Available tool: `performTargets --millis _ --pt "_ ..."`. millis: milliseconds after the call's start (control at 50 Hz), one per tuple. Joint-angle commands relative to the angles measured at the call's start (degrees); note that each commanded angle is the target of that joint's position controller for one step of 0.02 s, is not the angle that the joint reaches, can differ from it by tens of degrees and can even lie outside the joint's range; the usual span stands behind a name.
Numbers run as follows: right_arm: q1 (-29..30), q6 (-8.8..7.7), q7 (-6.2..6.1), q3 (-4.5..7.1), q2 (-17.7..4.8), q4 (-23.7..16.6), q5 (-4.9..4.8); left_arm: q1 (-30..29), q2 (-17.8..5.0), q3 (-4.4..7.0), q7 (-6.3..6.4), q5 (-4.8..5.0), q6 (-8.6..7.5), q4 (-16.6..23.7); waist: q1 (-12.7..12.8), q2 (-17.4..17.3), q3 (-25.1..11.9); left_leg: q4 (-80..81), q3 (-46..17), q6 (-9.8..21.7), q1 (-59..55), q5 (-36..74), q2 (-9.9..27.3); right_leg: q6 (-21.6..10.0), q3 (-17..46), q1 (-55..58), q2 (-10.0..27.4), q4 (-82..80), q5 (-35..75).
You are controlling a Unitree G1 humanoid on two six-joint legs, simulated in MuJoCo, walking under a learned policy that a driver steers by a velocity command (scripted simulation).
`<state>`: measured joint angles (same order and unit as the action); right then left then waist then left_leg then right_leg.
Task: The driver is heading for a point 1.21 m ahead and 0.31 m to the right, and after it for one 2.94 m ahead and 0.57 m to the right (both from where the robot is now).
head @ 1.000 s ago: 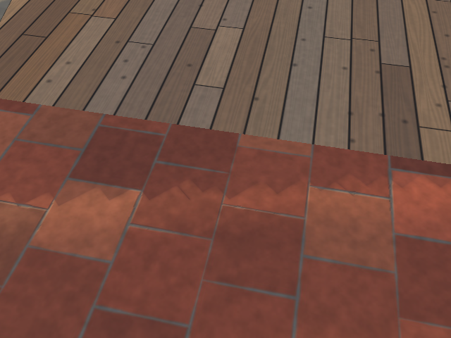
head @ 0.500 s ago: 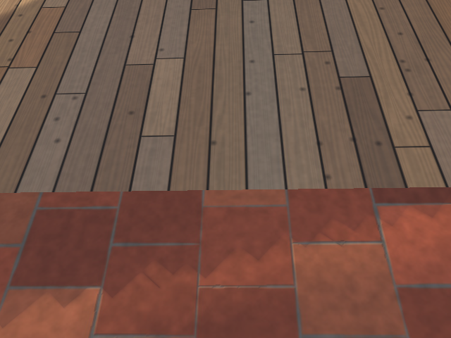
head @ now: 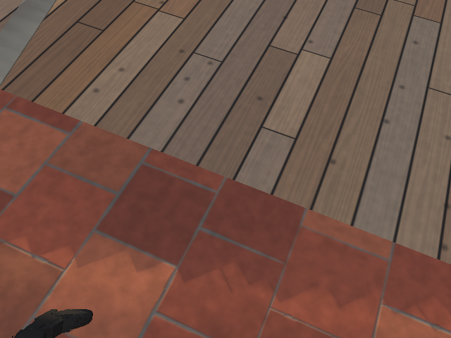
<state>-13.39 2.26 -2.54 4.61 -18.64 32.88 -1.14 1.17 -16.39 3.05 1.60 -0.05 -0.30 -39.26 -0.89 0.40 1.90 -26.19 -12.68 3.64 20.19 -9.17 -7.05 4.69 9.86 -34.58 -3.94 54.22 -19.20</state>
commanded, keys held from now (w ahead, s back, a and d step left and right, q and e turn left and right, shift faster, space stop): e+shift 0.06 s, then w+e+shift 0.60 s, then w+q+shift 0.34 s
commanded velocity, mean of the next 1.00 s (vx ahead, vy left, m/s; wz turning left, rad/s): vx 0.71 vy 0.00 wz -0.30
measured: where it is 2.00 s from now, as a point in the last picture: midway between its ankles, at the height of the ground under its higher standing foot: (312, 82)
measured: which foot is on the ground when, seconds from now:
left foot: down 0.00-0.38, up 0.40-0.74, down 0.76-1.00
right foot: up 0.00-0.34, down 0.36-0.78, up 0.80-1.00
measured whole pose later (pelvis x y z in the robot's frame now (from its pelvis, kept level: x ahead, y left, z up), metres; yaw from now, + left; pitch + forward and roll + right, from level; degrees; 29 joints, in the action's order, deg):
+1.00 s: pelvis +0.58 -0.27 -0.01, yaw -20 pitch +1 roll +2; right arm -30.2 -3.4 0.2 3.7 -18.2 50.2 1.1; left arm 4.0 -16.1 -0.2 -2.1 -4.1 -4.5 -37.4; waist -4.1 1.1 -0.3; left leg -23.8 -5.5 5.0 8.7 -16.4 -7.4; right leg -1.1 3.5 -33.9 1.8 58.8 -19.6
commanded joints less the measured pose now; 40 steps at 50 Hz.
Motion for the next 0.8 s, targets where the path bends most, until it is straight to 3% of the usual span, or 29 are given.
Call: performTargets --millis 20,60,80,100,120,140,180,280,300,320,340,360,380,400,420,440,460,500,540,600,660,700,720,740,760,780,800 --pt "1.0 -0.21 -1.0 1.94 -7.5 -4.4 0.77 3.4 -4.8 1.24 0.32 -0.06 -0.03 0.8 0.4 -7.8 -12.8 1.5 -10.4 6.0 -12.6 26.5 14.3 1.1 -2.9 1.0 1.5 -1.2 4.1" --pt "0.9 -0.17 -0.8 0.64 -5.2 -3.8 1.81 2.7 -4.4 0.95 0.24 -0.06 0.07 1.0 -0.4 -8.3 -12.2 1.7 -9.6 6.7 -10.2 25.5 15.0 1.2 -4.2 3.7 3.7 -0.9 4.4" --pt "0.4 -0.43 -0.45 -0.45 -2.7 -3.1 2.06 3.7 -3.6 0.44 -0.25 0.0 -0.07 0.8 -0.6 -7.5 -13.2 3.8 -9.4 6.6 -9.4 11.2 14.9 0.6 -4.6 6.2 5.4 -3.4 5.7" --pt "-0.7 -0.74 0.22 -0.55 -3.1 -2.6 2.01 3.1 -2.8 0.04 -0.81 0.44 -0.37 0.9 -2.0 -8.3 -11.3 6.9 -10.6 7.0 -7.7 -8.0 14.6 -0.4 -6.2 6.9 5.6 -5.5 6.4" --pt "-1.6 -1.28 0.98 0.29 -6.4 -2.3 1.88 1.8 -4.0 0.24 -1.24 1.09 -0.88 1.9 -3.4 -10.5 -7.5 10.0 -13.7 8.1 -6.7 -22.7 15.8 -1.6 -7.6 4.8 5.1 -6.1 5.1" --pt "-1.5 -2.09 1.47 0.67 -8.3 -2.1 2.18 0.7 -5.5 0.64 -1.5 1.64 -1.62 2.7 -4.1 -11.7 -3.7 12.1 -16.7 9.1 -6.7 -29.5 17.8 -3.0 -7.2 1.6 5.7 -7.0 3.7" --pt "-2.2 -3.75 1.73 0.76 -8.5 -1.4 2.16 0.8 -6.9 1.08 -1.91 2.06 -3.2 3.4 -4.5 -11.0 -0.9 13.3 -18.0 9.3 -12.3 -30.6 20.4 -5.5 -6.7 -4.2 6.8 -9.5 1.3" --pt "-2.8 -6.09 2.54 1.06 -8.3 0.0 0.73 3.4 -5.2 0.28 -3.46 2.31 -5.13 3.8 -4.5 -8.5 -0.6 13.3 -10.7 8.1 -16.5 -23.7 21.7 -8.8 -9.0 -2.9 8.3 -14.1 -1.3" --pt "-3.7 -5.59 2.89 1.17 -9.1 0.9 4.91 4.8 -5.6 0.46 -5.08 -2.99 -2.77 3.7 -2.8 -6.4 -2.4 14.1 -4.9 6.2 -10.7 -25.3 18.7 -9.0 -13.1 7.5 4.0 -17.9 -3.5" --pt "-0.4 -5.38 3.03 1.38 -9.2 0.7 4.82 9.1 -5.1 0.76 -5.69 -2.73 -1.85 2.9 0.5 -7.1 -1.8 12.6 -0.5 4.9 -5.2 -25.7 16.9 -9.4 -16.2 15.8 2.6 -20.5 0.5" --pt "1.1 -5.34 2.88 1.05 -7.9 0.5 4.36 15.3 -6.0 1.25 -5.69 -2.26 -1.53 0.7 3.6 -4.8 -2.2 7.5 3.3 3.8 0.7 -25.5 15.0 -9.6 -17.7 24.8 0.5 -21.5 0.6" --pt "2.5 -5.59 2.56 0.27 -5.7 0.1 4.78 25.0 -8.1 2.3 -5.35 -1.93 -1.81 -2.4 7.9 0.8 -4.0 -5.8 8.6 2.4 8.1 -16.9 11.8 -10.8 -13.6 36.3 0.6 -21.9 -3.4" --pt "6.3 -6.2 2.58 -1.29 -1.0 -2.3 5.13 36.3 -13.7 3.67 -4.5 -2.45 -2.51 -4.0 12.7 15.7 -6.1 -30.9 16.7 -0.8 19.6 -12.7 6.9 -14.6 10.5 44.3 14.3 -32.6 -21.1" --pt "9.2 -6.98 2.88 -1.89 0.3 -6.3 4.7 33.5 -15.9 3.7 -4.36 -1.85 -2.63 -1.9 10.1 21.5 -3.0 -39.6 11.5 -2.4 37.8 -20.3 0.5 -20.6 41.4 47.3 20.7 -45.9 -29.9" --pt "10.2 -7.74 3.37 -1.82 -1.8 -5.8 5.1 29.6 -14.2 3.81 -3.76 -1.74 -2.45 -0.6 8.8 10.6 -0.1 -44.7 7.2 -2.1 41.8 -15.7 6.1 -22.8 40.5 46.7 22.5 -45.1 -28.0" --pt "11.2 -8.25 4.04 -1.59 -3.4 -4.7 4.99 28.3 -13.1 3.75 -3.34 -1.67 -2.51 -0.3 8.2 4.0 0.0 -44.3 7.1 -2.5 39.9 -11.4 8.5 -22.5 33.4 43.8 20.4 -42.5 -22.5" --pt "9.8 -8.29 4.37 -1.59 -3.7 -3.6 5.0 27.9 -12.4 3.63 -3.06 -1.39 -2.44 -0.6 6.5 1.3 0.9 -41.4 7.8 -3.3 36.1 -9.7 9.9 -21.3 27.1 39.7 17.7 -42.5 -18.3" --pt "8.2 -6.91 5.11 -1.9 -3.8 -2.4 5.58 26.1 -10.3 2.74 -2.51 -0.54 -2.86 -0.7 4.2 3.0 2.7 -35.5 9.3 -5.1 30.0 -7.2 11.0 -19.6 20.1 32.9 12.9 -45.4 -11.4" --pt "10.5 -5.48 5.26 -2.19 -4.1 -2.8 4.95 26.6 -9.8 2.58 -2.48 -0.18 -3.32 -1.7 4.0 3.9 4.3 -31.3 11.8 -6.4 28.0 -4.6 9.7 -20.1 16.4 29.9 10.2 -46.9 -2.1" --pt "16.3 -5.09 5.38 -3.32 -2.8 -4.1 4.04 27.1 -10.0 2.89 -2.45 0.08 -3.44 -3.2 5.0 3.9 4.5 -20.5 14.0 -7.3 22.9 1.3 7.3 -19.6 12.5 27.3 7.2 -45.8 12.2" --pt "21.6 -5.49 5.25 -3.97 -2.5 -6.1 3.2 28.6 -10.6 3.19 -2.04 0.6 -3.82 -4.9 6.6 5.8 3.5 -11.0 14.5 -6.1 14.8 7.1 5.9 -18.4 13.9 27.4 8.6 -45.4 25.9" --pt "18.1 -5.87 4.87 -3.84 -2.9 -4.5 3.31 27.2 -10.6 2.79 -1.66 0.93 -4.56 -6.2 4.8 5.1 1.4 -5.7 16.4 -3.2 5.7 10.5 4.9 -16.4 10.6 30.2 10.0 -44.7 40.1" --pt "14.5 -5.89 4.17 -3.09 -4.5 -3.1 3.47 27.7 -11.9 2.91 -1.73 0.73 -5.03 -6.9 3.4 5.2 -1.6 -5.6 17.8 -1.7 0.3 7.8 2.9 -14.9 8.6 33.5 10.2 -39.8 54.2" --pt "6.9 -5.84 3.2 -1.99 -6.8 -1.0 3.12 28.1 -13.4 3.22 -1.78 -0.14 -5.17 -7.6 -0.1 5.9 -6.6 -6.7 18.8 -0.2 -7.6 2.4 0.9 -13.7 6.6 35.7 10.3 -30.1 66.0" --pt "-5.5 -5.62 2.08 -0.95 -8.3 2.5 2.57 25.7 -13.7 3.33 -1.62 -1.15 -5.02 -7.7 -6.9 6.3 -11.5 -6.7 18.8 1.1 -19.3 -0.2 1.9 -12.5 3.9 32.7 9.3 -16.3 68.1" --pt "-18.3 -5.69 0.83 0.41 -10.8 5.6 3.26 23.7 -10.8 2.66 -1.18 -2.17 -5.26 -7.2 -12.5 3.7 -16.6 -9.3 10.4 3.3 -32.8 -12.5 9.4 -12.2 1.9 22.6 7.1 2.4 56.5" --pt "-21.5 -5.74 1.03 2.19 -16.9 7.0 4.95 27.3 -3.6 0.96 -1.98 0.25 -5.39 -4.4 -9.0 -16.7 -23.1 0.1 -23.6 12.3 -42.8 -34.5 23.8 -8.8 -2.2 5.3 -4.2 27.9 13.8"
